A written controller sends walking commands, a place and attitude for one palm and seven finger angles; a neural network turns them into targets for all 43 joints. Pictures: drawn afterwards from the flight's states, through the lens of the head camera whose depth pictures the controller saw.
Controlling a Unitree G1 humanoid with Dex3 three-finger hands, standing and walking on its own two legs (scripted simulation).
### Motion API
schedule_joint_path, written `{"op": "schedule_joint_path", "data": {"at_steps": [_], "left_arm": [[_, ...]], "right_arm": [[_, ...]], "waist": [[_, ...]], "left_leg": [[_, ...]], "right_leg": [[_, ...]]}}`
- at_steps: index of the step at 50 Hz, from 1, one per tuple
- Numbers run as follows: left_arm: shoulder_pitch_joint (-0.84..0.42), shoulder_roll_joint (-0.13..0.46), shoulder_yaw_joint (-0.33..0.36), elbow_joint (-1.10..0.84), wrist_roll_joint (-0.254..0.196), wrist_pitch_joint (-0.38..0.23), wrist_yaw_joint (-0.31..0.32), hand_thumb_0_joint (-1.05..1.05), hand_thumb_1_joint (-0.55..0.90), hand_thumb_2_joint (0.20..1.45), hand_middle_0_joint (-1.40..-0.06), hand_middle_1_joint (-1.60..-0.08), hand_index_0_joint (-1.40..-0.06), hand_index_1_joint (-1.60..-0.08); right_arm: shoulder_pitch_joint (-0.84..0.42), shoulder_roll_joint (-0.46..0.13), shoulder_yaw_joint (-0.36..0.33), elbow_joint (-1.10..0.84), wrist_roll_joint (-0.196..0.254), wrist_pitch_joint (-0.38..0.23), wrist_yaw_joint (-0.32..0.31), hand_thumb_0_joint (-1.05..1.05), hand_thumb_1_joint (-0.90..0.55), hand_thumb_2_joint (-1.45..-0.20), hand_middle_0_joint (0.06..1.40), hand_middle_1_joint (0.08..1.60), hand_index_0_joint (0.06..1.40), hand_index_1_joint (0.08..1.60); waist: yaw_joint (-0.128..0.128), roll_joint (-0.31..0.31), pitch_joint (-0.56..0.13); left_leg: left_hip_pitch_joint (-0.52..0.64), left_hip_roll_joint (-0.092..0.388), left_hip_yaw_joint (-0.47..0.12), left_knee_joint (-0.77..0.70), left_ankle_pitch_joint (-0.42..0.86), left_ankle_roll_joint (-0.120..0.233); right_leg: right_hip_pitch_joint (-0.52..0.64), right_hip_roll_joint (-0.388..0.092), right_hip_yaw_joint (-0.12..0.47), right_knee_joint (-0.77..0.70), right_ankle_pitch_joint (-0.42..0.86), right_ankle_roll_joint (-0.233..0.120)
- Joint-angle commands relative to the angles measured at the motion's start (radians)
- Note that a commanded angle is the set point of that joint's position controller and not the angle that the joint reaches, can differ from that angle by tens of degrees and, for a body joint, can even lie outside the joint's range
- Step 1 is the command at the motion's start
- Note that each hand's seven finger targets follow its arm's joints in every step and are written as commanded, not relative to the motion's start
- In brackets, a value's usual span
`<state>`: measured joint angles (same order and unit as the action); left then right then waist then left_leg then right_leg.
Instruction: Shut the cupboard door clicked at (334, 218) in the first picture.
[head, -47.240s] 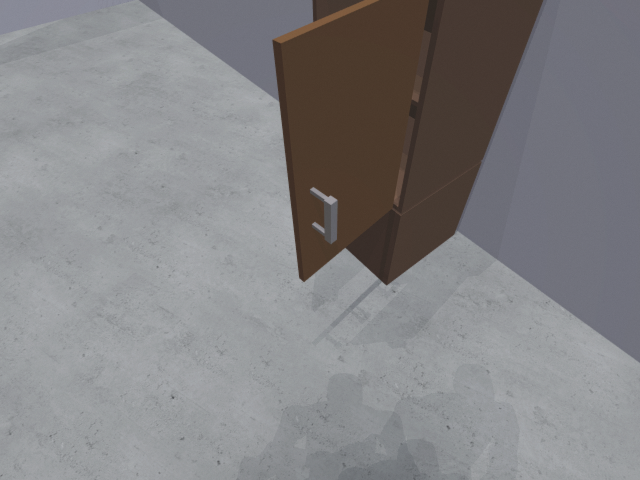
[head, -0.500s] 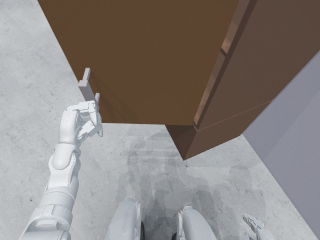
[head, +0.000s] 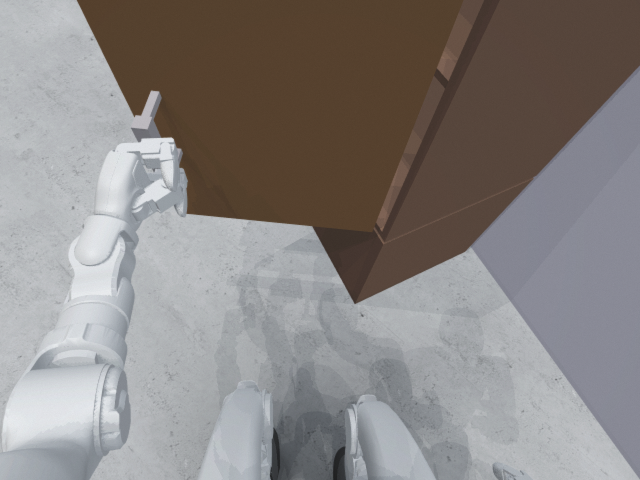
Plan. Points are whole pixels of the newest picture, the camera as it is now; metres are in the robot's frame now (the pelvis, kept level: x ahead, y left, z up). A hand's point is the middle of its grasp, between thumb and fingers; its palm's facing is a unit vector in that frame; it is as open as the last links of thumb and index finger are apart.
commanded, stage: push the door shut along its arc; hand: left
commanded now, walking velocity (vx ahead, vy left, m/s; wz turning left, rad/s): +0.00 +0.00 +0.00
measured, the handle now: (162, 143) +0.53 +0.21 +0.04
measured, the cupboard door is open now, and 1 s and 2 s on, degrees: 59 45 33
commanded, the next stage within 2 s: pull the fist back off the door in 1.30 s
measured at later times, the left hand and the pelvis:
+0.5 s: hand (213, 151) +0.51 +0.14 +0.04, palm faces -0.27 -0.96 -0.04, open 3.1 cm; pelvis -0.01 +0.01 -0.02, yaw -2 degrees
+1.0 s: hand (238, 122) +0.56 +0.11 +0.05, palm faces -0.36 -0.93 -0.05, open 2.9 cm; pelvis -0.01 +0.00 -0.03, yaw -3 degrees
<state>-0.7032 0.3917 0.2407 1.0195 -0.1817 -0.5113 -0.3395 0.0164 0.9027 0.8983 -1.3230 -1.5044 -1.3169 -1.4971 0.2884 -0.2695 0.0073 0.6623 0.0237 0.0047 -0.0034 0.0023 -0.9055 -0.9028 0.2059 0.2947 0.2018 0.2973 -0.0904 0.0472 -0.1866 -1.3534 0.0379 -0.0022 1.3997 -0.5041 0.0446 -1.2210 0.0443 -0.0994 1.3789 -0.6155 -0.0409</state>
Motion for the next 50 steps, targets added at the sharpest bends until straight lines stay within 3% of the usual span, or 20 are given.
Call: {"op": "schedule_joint_path", "data": {"at_steps": [1, 8, 11, 13, 14, 16, 19, 21, 26, 29, 31, 32, 34, 35, 38, 40, 43, 45, 47, 50], "left_arm": [[-0.505, 0.153, -0.009, -0.166, 0.009, -0.044, -0.028, 0.0, 0.9, 0.9, -1.3, -1.5, -1.3, -1.5], [-0.65, 0.15, -0.045, -0.119, 0.026, -0.032, -0.041, 0.0, 0.9, 0.9, -1.3, -1.5, -1.3, -1.5], [-0.683, 0.191, -0.02, -0.088, 0.039, -0.021, -0.04, 0.0, 0.9, 0.9, -1.3, -1.5, -1.3, -1.5], [-0.746, 0.175, -0.037, -0.103, 0.04, -0.023, -0.039, 0.0, 0.9, 0.9, -1.3, -1.5, -1.3, -1.5], [-0.751, 0.179, -0.041, -0.098, 0.05, -0.023, -0.039, 0.0, 0.9, 0.9, -1.3, -1.5, -1.3, -1.5], [-0.758, 0.196, -0.03, -0.072, 0.058, -0.01, -0.037, 0.0, 0.9, 0.9, -1.3, -1.5, -1.3, -1.5], [-0.781, 0.208, -0.021, -0.071, 0.065, -0.002, -0.038, 0.0, 0.9, 0.9, -1.3, -1.5, -1.3, -1.5], [-0.786, 0.233, 0.001, -0.062, 0.066, 0.012, -0.041, 0.0, 0.9, 0.9, -1.3, -1.5, -1.3, -1.5], [-0.834, 0.283, 0.031, -0.009, 0.079, 0.039, -0.045, 0.0, 0.9, 0.9, -1.3, -1.5, -1.3, -1.5], [-0.861, 0.307, 0.04, -0.012, 0.086, 0.04, -0.061, 0.0, 0.9, 0.9, -1.3, -1.5, -1.3, -1.5], [-0.868, 0.343, 0.06, 0.01, 0.091, 0.052, -0.071, 0.0, 0.9, 0.9, -1.3, -1.5, -1.3, -1.5], [-0.885, 0.331, 0.048, 0.013, 0.093, 0.06, -0.074, 0.0, 0.9, 0.9, -1.3, -1.5, -1.3, -1.5], [-0.908, 0.34, 0.052, 0.01, 0.097, 0.069, -0.079, 0.0, 0.9, 0.9, -1.3, -1.5, -1.3, -1.5], [-0.887, 0.371, 0.081, 0.022, 0.101, 0.079, -0.08, 0.0, 0.9, 0.9, -1.3, -1.5, -1.3, -1.5], [-0.906, 0.368, 0.073, 0.017, 0.11, 0.098, -0.09, 0.0, 0.9, 0.9, -1.3, -1.5, -1.3, -1.5], [-0.906, 0.412, 0.1, 0.012, 0.117, 0.112, -0.095, 0.0, 0.9, 0.9, -1.3, -1.5, -1.3, -1.5], [-0.957, 0.346, 0.042, 0.005, 0.12, 0.126, -0.11, 0.0, 0.9, 0.9, -1.3, -1.5, -1.3, -1.5], [-1.009, 0.355, 0.036, 0.013, 0.119, 0.143, -0.111, 0.0, 0.9, 0.9, -1.3, -1.5, -1.3, -1.5], [-1.016, 0.363, 0.037, 0.018, 0.121, 0.155, -0.117, 0.0, 0.9, 0.9, -1.3, -1.5, -1.3, -1.5], [-1.074, 0.337, 0.007, -0.007, 0.117, 0.161, -0.132, 0.0, 0.9, 0.9, -1.3, -1.5, -1.3, -1.5]], "right_arm": [[0.112, -0.182, -0.063, -0.063, 0.005, -0.029, -0.007, 0.0, -0.9, -0.9, 0.2, 0.3, 0.2, 0.3], [0.143, -0.194, -0.057, -0.048, 0.0, -0.041, -0.004, 0.0, -0.9, -0.9, 0.2, 0.3, 0.2, 0.3], [0.151, -0.203, -0.054, -0.042, -0.002, -0.043, -0.003, 0.0, -0.9, -0.9, 0.2, 0.3, 0.2, 0.3], [0.161, -0.202, -0.052, -0.043, -0.006, -0.05, -0.001, 0.0, -0.9, -0.9, 0.2, 0.3, 0.2, 0.3], [0.159, -0.207, -0.054, -0.038, -0.007, -0.05, 0.001, 0.0, -0.9, -0.9, 0.2, 0.3, 0.2, 0.3], [0.165, -0.208, -0.051, -0.039, -0.008, -0.049, 0.003, 0.0, -0.9, -0.9, 0.2, 0.3, 0.2, 0.3], [0.18, -0.214, -0.051, -0.039, -0.012, -0.05, 0.008, 0.0, -0.9, -0.9, 0.2, 0.3, 0.2, 0.3], [0.185, -0.212, -0.048, -0.043, -0.012, -0.049, 0.009, 0.0, -0.9, -0.9, 0.2, 0.3, 0.2, 0.3], [0.2, -0.21, -0.035, -0.048, -0.012, -0.05, 0.009, 0.0, -0.9, -0.9, 0.2, 0.3, 0.2, 0.3], [0.212, -0.211, -0.034, -0.049, -0.015, -0.054, 0.009, 0.0, -0.9, -0.9, 0.2, 0.3, 0.2, 0.3], [0.22, -0.211, -0.029, -0.048, -0.015, -0.051, 0.006, 0.0, -0.9, -0.9, 0.2, 0.3, 0.2, 0.3], [0.223, -0.21, -0.029, -0.048, -0.015, -0.051, 0.006, 0.0, -0.9, -0.9, 0.2, 0.3, 0.2, 0.3], [0.229, -0.21, -0.028, -0.046, -0.017, -0.053, 0.006, 0.0, -0.9, -0.9, 0.2, 0.3, 0.2, 0.3], [0.237, -0.213, -0.028, -0.048, -0.018, -0.051, 0.005, 0.0, -0.9, -0.9, 0.2, 0.3, 0.2, 0.3], [0.249, -0.21, -0.028, -0.051, -0.023, -0.051, 0.006, 0.0, -0.9, -0.9, 0.2, 0.3, 0.2, 0.3], [0.259, -0.212, -0.028, -0.05, -0.026, -0.045, 0.004, 0.0, -0.9, -0.9, 0.2, 0.3, 0.2, 0.3], [0.264, -0.207, -0.031, -0.043, -0.026, -0.05, 0.002, 0.0, -0.9, -0.9, 0.2, 0.3, 0.2, 0.3], [0.27, -0.212, -0.031, -0.031, -0.025, -0.051, -0.003, 0.0, -0.9, -0.9, 0.2, 0.3, 0.2, 0.3], [0.274, -0.211, -0.03, -0.026, -0.026, -0.054, -0.008, 0.0, -0.9, -0.9, 0.2, 0.3, 0.2, 0.3], [0.278, -0.21, -0.031, -0.012, -0.031, -0.066, -0.013, 0.0, -0.9, -0.9, 0.2, 0.3, 0.2, 0.3]], "waist": [[-0.08, 0.073, -0.452], [-0.115, 0.136, -0.473], [-0.119, 0.137, -0.487], [-0.137, 0.15, -0.497], [-0.134, 0.182, -0.517], [-0.138, 0.175, -0.499], [-0.144, 0.186, -0.533], [-0.141, 0.188, -0.534], [-0.163, 0.139, -0.505], [-0.163, 0.18, -0.54], [-0.166, 0.159, -0.525], [-0.176, 0.159, -0.517], [-0.175, 0.204, -0.537], [-0.167, 0.182, -0.55], [-0.171, 0.197, -0.567], [-0.163, 0.194, -0.588], [-0.192, 0.194, -0.573], [-0.209, 0.187, -0.552], [-0.21, 0.179, -0.571], [-0.219, 0.224, -0.602]], "left_leg": [[0.515, 0.002, -0.115, -0.143, 0.174, -0.003], [0.559, 0.004, -0.152, -0.145, 0.142, -0.006], [0.552, 0.01, -0.16, -0.137, 0.138, -0.007], [0.573, 0.011, -0.175, -0.137, 0.14, -0.006], [0.594, 0.015, -0.18, -0.137, 0.139, -0.011], [0.586, 0.017, -0.185, -0.138, 0.139, -0.012], [0.622, 0.025, -0.207, -0.14, 0.157, -0.016], [0.601, 0.022, -0.193, -0.128, 0.177, -0.012], [0.502, 0.022, -0.168, -0.094, 0.17, 0.0], [0.513, 0.023, -0.167, -0.078, 0.209, -0.002], [0.471, 0.023, -0.154, -0.064, 0.207, 0.003], [0.468, 0.024, -0.155, -0.062, 0.207, 0.005], [0.495, 0.027, -0.16, -0.054, 0.231, 0.002], [0.485, 0.027, -0.159, -0.048, 0.242, 0.003], [0.492, 0.027, -0.157, -0.036, 0.285, 0.005], [0.473, 0.026, -0.147, -0.024, 0.308, 0.006], [0.488, 0.029, -0.155, -0.018, 0.299, 0.009], [0.463, 0.029, -0.15, -0.009, 0.262, 0.012], [0.448, 0.026, -0.141, 0.003, 0.274, 0.015], [0.489, 0.024, -0.147, 0.015, 0.312, 0.015]], "right_leg": [[0.013, 0.007, 0.088, -0.214, 0.196, -0.003], [-0.08, 0.011, 0.071, -0.194, 0.166, -0.012], [-0.096, 0.012, 0.068, -0.185, 0.163, -0.013], [-0.126, 0.013, 0.061, -0.172, 0.164, -0.012], [-0.143, 0.011, 0.062, -0.171, 0.163, -0.013], [-0.149, 0.013, 0.058, -0.168, 0.165, -0.015], [-0.173, 0.014, 0.05, -0.156, 0.173, -0.015], [-0.151, 0.015, 0.054, -0.159, 0.182, -0.016], [-0.127, 0.023, 0.064, -0.158, 0.175, -0.01], [-0.136, 0.026, 0.065, -0.145, 0.192, -0.013], [-0.116, 0.029, 0.07, -0.147, 0.192, -0.011], [-0.125, 0.031, 0.069, -0.147, 0.193, -0.01], [-0.153, 0.03, 0.065, -0.134, 0.204, -0.011], [-0.139, 0.031, 0.062, -0.129, 0.211, -0.011], [-0.144, 0.034, 0.062, -0.121, 0.235, -0.011], [-0.108, 0.036, 0.063, -0.119, 0.257, -0.009], [-0.158, 0.037, 0.06, -0.118, 0.251, -0.007], [-0.164, 0.037, 0.063, -0.129, 0.23, -0.004], [-0.143, 0.039, 0.067, -0.129, 0.241, -0.005], [-0.165, 0.041, 0.063, -0.122, 0.26, -0.008]]}}
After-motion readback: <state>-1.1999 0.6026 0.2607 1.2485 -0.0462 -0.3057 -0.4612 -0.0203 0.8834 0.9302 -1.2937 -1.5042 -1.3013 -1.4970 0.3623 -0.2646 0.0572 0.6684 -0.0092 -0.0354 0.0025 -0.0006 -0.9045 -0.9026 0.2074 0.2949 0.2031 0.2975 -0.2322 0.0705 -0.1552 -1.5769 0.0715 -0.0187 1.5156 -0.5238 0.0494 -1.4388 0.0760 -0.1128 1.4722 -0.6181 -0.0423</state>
